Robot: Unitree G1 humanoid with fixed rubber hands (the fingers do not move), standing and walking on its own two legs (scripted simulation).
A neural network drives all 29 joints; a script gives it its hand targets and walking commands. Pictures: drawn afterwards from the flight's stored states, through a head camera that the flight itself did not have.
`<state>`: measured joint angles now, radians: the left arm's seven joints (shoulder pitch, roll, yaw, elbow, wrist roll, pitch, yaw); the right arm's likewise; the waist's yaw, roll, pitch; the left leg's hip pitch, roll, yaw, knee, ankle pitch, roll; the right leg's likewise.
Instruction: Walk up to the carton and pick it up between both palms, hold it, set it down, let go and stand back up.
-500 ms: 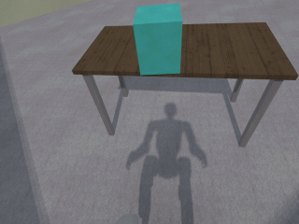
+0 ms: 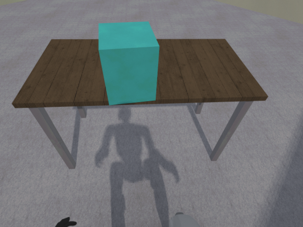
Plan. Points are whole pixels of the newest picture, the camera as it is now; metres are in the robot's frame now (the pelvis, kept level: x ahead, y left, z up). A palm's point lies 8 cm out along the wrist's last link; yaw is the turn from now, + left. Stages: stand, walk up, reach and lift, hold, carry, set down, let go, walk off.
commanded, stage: walk up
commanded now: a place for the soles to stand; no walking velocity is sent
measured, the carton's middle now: (128, 63) +0.73 +0.08 +0.05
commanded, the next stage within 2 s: none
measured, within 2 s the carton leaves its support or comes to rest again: neither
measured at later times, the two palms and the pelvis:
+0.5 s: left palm (42, 223) +0.19 +0.30 -0.11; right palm (227, 181) +0.28 -0.24 -0.09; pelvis +0.16 +0.02 -0.01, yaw +2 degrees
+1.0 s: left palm (70, 153) +0.39 +0.27 -0.08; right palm (221, 170) +0.33 -0.24 -0.10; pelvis +0.24 +0.02 +0.00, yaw +1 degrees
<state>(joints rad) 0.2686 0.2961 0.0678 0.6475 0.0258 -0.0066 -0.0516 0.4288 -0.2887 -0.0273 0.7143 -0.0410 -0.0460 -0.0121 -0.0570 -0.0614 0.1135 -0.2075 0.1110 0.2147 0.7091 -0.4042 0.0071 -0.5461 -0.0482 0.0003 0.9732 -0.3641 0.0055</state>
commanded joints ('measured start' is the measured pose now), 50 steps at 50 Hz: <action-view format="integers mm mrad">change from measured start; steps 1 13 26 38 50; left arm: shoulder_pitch -2 79 109 119 -113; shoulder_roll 31 147 35 76 128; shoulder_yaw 19 25 -27 -10 -34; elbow -105 -78 -102 -33 -53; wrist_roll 3 11 -5 -9 -35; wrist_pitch -39 -50 -8 8 11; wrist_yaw -4 78 46 46 39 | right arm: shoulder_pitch -12 41 101 -151 -65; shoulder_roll -217 -144 -273 -181 -134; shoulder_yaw -51 -42 -104 -40 -23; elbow -73 -120 -181 -215 -172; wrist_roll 8 -2 -5 26 38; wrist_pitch -13 51 7 39 19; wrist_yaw -1 29 2 -3 3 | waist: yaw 24 84 -19 102 50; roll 231 -112 380 266 -11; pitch -16 -24 -126 -129 -181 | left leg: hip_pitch -98 -431 84 -237 -64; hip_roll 228 33 319 118 -5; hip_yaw -200 -270 -808 -339 -244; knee -341 574 -426 -130 -124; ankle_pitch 153 -52 -111 450 353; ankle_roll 205 -22 217 137 16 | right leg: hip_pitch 168 295 -147 365 313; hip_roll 29 -285 70 7 -102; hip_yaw -53 443 -87 -67 47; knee -232 -671 121 -352 -438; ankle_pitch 116 -58 -303 181 374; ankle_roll -33 -292 8 -18 -90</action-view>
